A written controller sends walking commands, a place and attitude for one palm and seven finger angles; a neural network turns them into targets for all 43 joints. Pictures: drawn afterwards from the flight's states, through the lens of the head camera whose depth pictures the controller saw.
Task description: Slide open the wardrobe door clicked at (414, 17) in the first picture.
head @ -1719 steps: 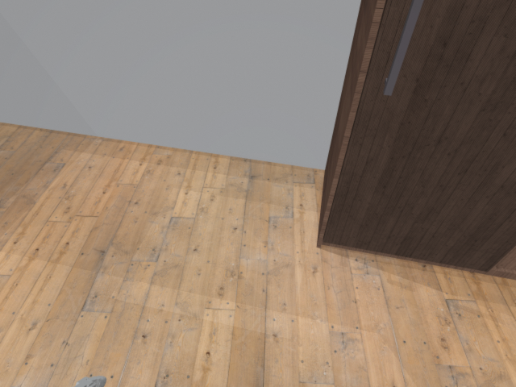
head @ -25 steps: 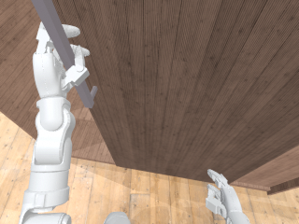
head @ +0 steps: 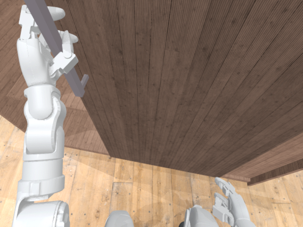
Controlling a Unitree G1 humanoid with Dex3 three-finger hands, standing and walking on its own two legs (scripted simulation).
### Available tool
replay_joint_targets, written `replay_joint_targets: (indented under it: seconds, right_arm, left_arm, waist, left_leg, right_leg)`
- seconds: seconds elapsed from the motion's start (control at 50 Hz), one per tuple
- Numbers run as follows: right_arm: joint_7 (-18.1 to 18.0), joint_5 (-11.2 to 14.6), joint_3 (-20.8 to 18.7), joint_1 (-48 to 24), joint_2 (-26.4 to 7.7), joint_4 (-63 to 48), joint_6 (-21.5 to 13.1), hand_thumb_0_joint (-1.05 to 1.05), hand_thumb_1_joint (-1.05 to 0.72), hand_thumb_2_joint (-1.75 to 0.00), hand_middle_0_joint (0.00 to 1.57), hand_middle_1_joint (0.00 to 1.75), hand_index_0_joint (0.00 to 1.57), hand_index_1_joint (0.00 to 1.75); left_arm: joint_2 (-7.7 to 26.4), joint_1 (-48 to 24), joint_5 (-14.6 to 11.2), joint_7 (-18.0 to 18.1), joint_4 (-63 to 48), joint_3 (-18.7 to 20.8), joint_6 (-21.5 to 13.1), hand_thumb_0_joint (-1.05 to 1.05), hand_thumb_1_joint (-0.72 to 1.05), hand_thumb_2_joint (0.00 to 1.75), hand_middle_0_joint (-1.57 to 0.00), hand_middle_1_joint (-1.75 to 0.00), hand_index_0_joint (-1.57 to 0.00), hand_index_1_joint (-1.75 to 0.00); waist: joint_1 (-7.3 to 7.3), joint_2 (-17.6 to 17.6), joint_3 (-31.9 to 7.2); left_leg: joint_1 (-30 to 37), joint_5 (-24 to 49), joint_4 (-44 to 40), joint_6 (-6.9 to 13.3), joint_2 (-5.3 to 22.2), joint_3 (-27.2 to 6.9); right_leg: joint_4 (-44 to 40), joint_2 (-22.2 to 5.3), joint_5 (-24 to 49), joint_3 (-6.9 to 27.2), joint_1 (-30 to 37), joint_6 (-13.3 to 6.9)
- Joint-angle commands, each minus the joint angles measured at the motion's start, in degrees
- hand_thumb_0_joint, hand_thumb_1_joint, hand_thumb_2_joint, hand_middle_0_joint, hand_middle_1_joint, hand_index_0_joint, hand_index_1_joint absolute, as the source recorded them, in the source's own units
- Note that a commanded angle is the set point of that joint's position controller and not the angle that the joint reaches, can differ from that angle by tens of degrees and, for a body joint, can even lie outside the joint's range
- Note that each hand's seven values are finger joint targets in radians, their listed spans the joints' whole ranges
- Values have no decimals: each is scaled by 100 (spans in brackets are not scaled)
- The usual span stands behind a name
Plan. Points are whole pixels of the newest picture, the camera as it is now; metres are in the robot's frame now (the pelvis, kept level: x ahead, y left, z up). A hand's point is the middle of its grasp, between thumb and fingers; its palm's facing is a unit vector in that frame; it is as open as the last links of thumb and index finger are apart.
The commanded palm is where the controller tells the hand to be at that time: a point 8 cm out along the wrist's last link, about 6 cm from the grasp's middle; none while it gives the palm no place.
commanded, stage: step sideways, sliding the door along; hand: left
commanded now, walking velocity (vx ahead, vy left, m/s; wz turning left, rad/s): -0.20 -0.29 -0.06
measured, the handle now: (60, 36) +0.40 +0.28 +0.21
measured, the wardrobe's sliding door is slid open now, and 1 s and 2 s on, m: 0.48 0.61 0.61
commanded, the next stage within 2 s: stop walking and hold the door there in 1.04 s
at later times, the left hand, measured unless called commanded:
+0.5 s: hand (130, 67) +0.36 +0.13 +0.20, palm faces +0.39 -0.92 -0.02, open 6.8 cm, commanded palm +0.34 +0.11 +0.18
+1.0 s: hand (144, 67) +0.37 +0.11 +0.20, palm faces +0.61 -0.79 -0.08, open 7.1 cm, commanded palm +0.33 +0.06 +0.17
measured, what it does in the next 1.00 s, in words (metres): steps to the right: right foot, then left foot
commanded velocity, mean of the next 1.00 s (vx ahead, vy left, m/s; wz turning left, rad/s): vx -0.09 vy -0.24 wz -0.04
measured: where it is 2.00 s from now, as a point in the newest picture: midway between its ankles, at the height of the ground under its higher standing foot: outside the picture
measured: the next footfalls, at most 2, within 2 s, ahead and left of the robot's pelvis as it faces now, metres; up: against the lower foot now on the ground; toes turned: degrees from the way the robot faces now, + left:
right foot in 0.16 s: +0.07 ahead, -0.19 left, +0.00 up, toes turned -5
left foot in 0.38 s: +0.04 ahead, +0.03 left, +0.00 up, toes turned +12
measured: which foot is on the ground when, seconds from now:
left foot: down 0.00-0.16, up 0.18-0.36, down 0.38-0.82, up 0.84-1.00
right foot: up 0.00-0.14, down 0.16-0.36, up 0.38-0.78, down 0.80-1.00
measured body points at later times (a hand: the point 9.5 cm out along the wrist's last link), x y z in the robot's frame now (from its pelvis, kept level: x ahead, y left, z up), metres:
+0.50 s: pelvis -0.01 -0.10 -0.01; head +0.07 -0.07 +0.43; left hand +0.34 +0.18 +0.20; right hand +0.18 -0.33 -0.10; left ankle +0.00 +0.02 -0.75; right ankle +0.00 -0.26 -0.67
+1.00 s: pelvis -0.02 -0.20 -0.02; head +0.07 -0.20 +0.42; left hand +0.33 +0.14 +0.21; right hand +0.18 -0.45 -0.13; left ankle +0.01 -0.10 -0.74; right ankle -0.02 -0.33 -0.74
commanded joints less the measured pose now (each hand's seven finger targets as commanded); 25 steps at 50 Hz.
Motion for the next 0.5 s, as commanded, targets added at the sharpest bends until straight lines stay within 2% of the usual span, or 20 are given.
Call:
replay_joint_targets:
  seconds: [0.0, 0.06, 0.1, 0.12, 0.14, 0.16, 0.18, 0.2, 0.22, 0.24, 0.26, 0.28, 0.3, 0.32, 0.34, 0.36, 0.38, 0.4, 0.44, 0.48]
  right_arm:
    - [-124, 16, -389, -309, -1020, -800, -419, 0, -90, -90, 20, 30, 20, 30]
    - [-109, 67, -325, -408, -953, -832, -485, 0, -90, -90, 20, 30, 20, 30]
    - [-123, 158, -261, -377, -919, -753, -471, 0, -90, -90, 20, 30, 20, 30]
    - [-142, 222, -222, -422, -783, -820, -468, 0, -90, -90, 20, 30, 20, 30]
    - [-217, 239, -194, -568, -601, -877, -450, 0, -90, -90, 20, 30, 20, 30]
    - [-308, 177, -154, -875, -562, -850, -458, 0, -90, -90, 20, 30, 20, 30]
    - [-347, 167, -98, -676, -518, -704, -438, 0, -90, -90, 20, 30, 20, 30]
    - [-388, 214, -188, -554, -714, -508, -386, 0, -90, -90, 20, 30, 20, 30]
    - [-433, 191, -106, -698, -597, -545, -369, 0, -90, -90, 20, 30, 20, 30]
    - [-479, 151, -74, -754, -621, -472, -342, 0, -90, -90, 20, 30, 20, 30]
    - [-498, 118, -54, -712, -645, -436, -273, 0, -90, -90, 20, 30, 20, 30]
    - [-527, 97, -69, -707, -666, -430, -195, 0, -90, -90, 20, 30, 20, 30]
    - [-561, 81, -117, -729, -730, -431, -138, 0, -90, -90, 20, 30, 20, 30]
    - [-576, 44, -202, -590, -768, -487, -67, 0, -90, -90, 20, 30, 20, 30]
    - [-513, 4, -398, -598, -1131, -628, -129, 0, -90, -90, 20, 30, 20, 30]
    - [-328, -16, -388, -590, -1095, -616, -148, 0, -90, -90, 20, 30, 20, 30]
    - [-154, 53, -484, -609, -1271, -588, -163, 0, -90, -90, 20, 30, 20, 30]
    - [-138, 50, -525, -677, -1228, -724, -241, 0, -90, -90, 20, 30, 20, 30]
    - [-95, 21, -451, -549, -1119, -625, -288, 0, -90, -90, 20, 30, 20, 30]
    - [-46, 18, -483, -449, -1160, -623, -245, 0, -90, -90, 20, 30, 20, 30]
  left_arm:
    - [51, -2328, -29, -570, -1809, -1520, -768, 0, 90, 90, -45, -140, -45, -140]
    - [183, -2310, -73, -508, -1611, -1380, -842, 0, 90, 90, -45, -140, -45, -140]
    - [477, -2272, -35, -472, -1590, -1187, -877, 0, 90, 90, -45, -140, -45, -140]
    - [644, -2219, -13, -453, -1603, -1065, -914, 0, 90, 90, -45, -140, -45, -140]
    - [1051, -2200, 39, -419, -1605, -849, -943, 0, 90, 90, -45, -140, -45, -140]
    - [1380, -1994, 41, -359, -1570, -549, -864, 0, 90, 90, -45, -140, -45, -140]
    - [1405, -1835, -20, -311, -1666, -389, -848, 0, 90, 90, -45, -140, -45, -140]
    - [1160, -1756, -188, -266, -1774, -469, -842, 0, 90, 90, -45, -140, -45, -140]
    - [982, -1844, -189, -196, -2161, -519, -951, 0, 90, 90, -45, -140, -45, -140]
    - [908, -1920, -170, -124, -2240, -502, -1008, 0, 90, 90, -45, -140, -45, -140]
    - [813, -1923, -157, -91, -2261, -574, -1065, 0, 90, 90, -45, -140, -45, -140]
    - [723, -1886, -130, -98, -2317, -686, -1133, 0, 90, 90, -45, -140, -45, -140]
    - [716, -1919, -163, -112, -2421, -780, -1197, 0, 90, 90, -45, -140, -45, -140]
    - [528, -2014, -201, -188, -2470, -1027, -1236, 0, 90, 90, -45, -140, -45, -140]
    - [271, -2040, -240, -275, -2675, -1214, -1233, 0, 90, 90, -45, -140, -45, -140]
    - [84, -2178, -99, -365, -2377, -1300, -1191, 0, 90, 90, -45, -140, -45, -140]
    - [-58, -2262, -19, -433, -2015, -1364, -1095, 0, 90, 90, -45, -140, -45, -140]
    - [-217, -2670, 4, -474, -2391, -1565, -1096, 0, 90, 90, -45, -140, -45, -140]
    - [-238, -2790, 22, -484, -2241, -1738, -987, 0, 90, 90, -45, -140, -45, -140]
    - [-278, -2591, 18, -532, -1917, -1771, -840, 0, 90, 90, -45, -140, -45, -140]
  waist:
    - [-972, 1945, -2900]
    - [-969, 1807, -2914]
    - [-908, 1335, -3021]
    - [-817, 394, -3180]
    - [-787, -1303, -3141]
    - [-597, -1852, -3069]
    - [-550, -1706, -3115]
    - [-652, -1919, -3143]
    - [-662, -1904, -3270]
    - [-710, -1751, -3312]
    - [-785, -1572, -3384]
    - [-846, -1355, -3434]
    - [-938, -806, -3478]
    - [-1053, -479, -3560]
    - [-917, 977, -3747]
    - [-829, 806, -3823]
    - [-840, 626, -3641]
    - [-856, 805, -3530]
    - [-937, 1360, -3057]
    - [-944, 1314, -2934]
  left_leg:
    - [2210, 5167, -94, 804, 782, 106]
    - [1980, 4717, 280, 753, 883, -8]
    - [1641, 3851, 809, 559, 495, 59]
    - [1180, 2656, 1561, 638, 24, 120]
    - [-318, -867, 2603, 659, -678, 196]
    - [-1308, -2955, 3612, 804, -1300, -170]
    - [-1530, -3030, 4101, 466, -1287, -571]
    - [-1683, -2932, 3955, 247, -1039, -718]
    - [-1877, -2846, 3352, 236, -988, -743]
    - [-1713, -2611, 2592, 202, -1041, -550]
    - [-1418, -2059, 1692, 165, -1084, -385]
    - [-836, -1141, 806, 139, -1054, -189]
    - [2, 218, -28, 138, -871, -45]
    - [1491, 2914, -304, 448, -224, -528]
    - [2752, 6651, -140, 1255, 1594, -2335]
    - [2714, 7015, 70, 1573, 1949, -2287]
    - [2512, 5711, 157, 1523, 1743, -1525]
    - [2385, 5068, 65, 1445, 1619, -1452]
    - [2263, 5328, 6, 1182, 1237, -927]
    - [2039, 5152, -53, 999, 948, -518]
  right_leg:
    - [-799, 225, 24, -392, 168, 54]
    - [-1853, 223, 303, -330, 837, -6]
    - [-2862, 162, 1582, -312, 1551, -14]
    - [-3321, -228, 3469, -26, 2148, -105]
    - [-3053, -1309, 6397, 996, 2853, -554]
    - [-2755, -1938, 8318, 1625, 2879, -946]
    - [-2602, -2061, 8464, 1473, 2958, -953]
    - [-2406, -2074, 8100, 1549, 3140, -1119]
    - [-2135, -1972, 7951, 1435, 3672, -1257]
    - [-1988, -1776, 7950, 1265, 3737, -1256]
    - [-1859, -1633, 7771, 1038, 3658, -1176]
    - [-1686, -1424, 7180, 786, 3329, -1009]
    - [-1365, -1227, 6161, 503, 2807, -780]
    - [-986, -908, 4203, 320, 1412, -384]
    - [2, -205, -108, 179, -397, 31]
    - [784, -143, -1702, 779, -543, -56]
    - [1102, -127, -1299, 857, -693, -147]
    - [1112, -60, -1179, 708, -802, -134]
    - [1005, -210, -805, 424, -948, -80]
    - [850, -100, -213, 130, -769, -22]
